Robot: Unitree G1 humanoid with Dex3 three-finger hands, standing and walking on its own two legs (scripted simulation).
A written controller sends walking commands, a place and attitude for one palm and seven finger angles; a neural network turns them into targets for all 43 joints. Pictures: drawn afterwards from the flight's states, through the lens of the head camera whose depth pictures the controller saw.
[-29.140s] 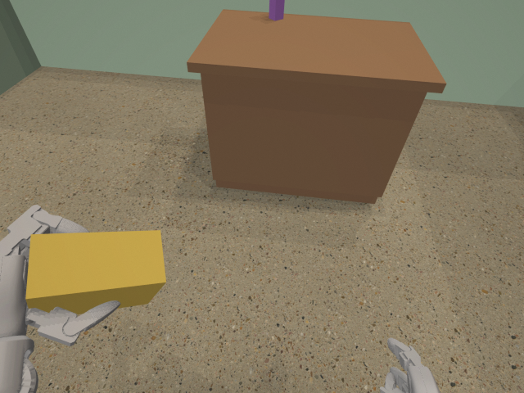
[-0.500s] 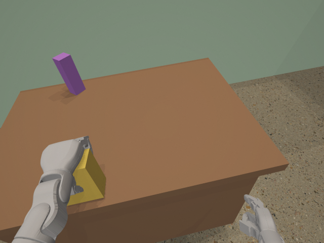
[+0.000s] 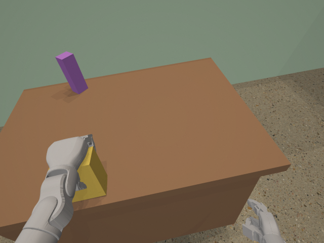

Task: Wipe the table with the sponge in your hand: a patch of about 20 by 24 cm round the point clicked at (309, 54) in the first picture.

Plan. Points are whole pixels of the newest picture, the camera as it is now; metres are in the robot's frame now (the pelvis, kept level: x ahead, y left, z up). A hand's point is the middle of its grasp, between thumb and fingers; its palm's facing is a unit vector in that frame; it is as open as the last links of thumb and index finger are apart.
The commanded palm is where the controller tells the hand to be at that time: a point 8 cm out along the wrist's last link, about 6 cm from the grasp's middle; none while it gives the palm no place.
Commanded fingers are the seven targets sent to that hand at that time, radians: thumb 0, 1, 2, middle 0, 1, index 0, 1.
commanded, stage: wipe forward along the first lane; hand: left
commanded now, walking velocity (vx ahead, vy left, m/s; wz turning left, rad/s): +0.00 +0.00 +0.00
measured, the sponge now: (84, 180) +0.25 +0.27 +0.00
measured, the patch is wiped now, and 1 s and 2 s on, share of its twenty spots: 0.05 0.25 0.45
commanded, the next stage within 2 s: slide across to the middle lane in 1.48 s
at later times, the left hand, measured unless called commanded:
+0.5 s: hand (82, 149) +0.31 +0.28 +0.06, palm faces -0.12 -0.01 -0.99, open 10.6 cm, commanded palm +0.30 +0.29 +0.10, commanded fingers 0.00 0.10 1.30 -1.20 -1.60 -1.20 -1.60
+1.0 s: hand (81, 135) +0.35 +0.31 +0.06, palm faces -0.12 +0.00 -0.99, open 10.6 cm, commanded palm +0.35 +0.31 +0.09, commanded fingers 0.00 0.10 1.30 -1.20 -1.60 -1.20 -1.60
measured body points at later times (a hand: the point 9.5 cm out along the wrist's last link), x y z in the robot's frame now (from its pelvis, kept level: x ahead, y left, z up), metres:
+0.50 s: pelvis -0.01 -0.02 -0.01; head +0.00 -0.06 +0.44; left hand +0.31 +0.28 +0.12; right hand +0.16 -0.27 -0.13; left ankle +0.03 +0.11 -0.74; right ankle +0.00 -0.10 -0.74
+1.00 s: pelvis -0.02 -0.01 -0.01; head +0.00 -0.05 +0.44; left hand +0.36 +0.30 +0.12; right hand +0.09 -0.29 -0.15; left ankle +0.03 +0.11 -0.74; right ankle +0.00 -0.10 -0.74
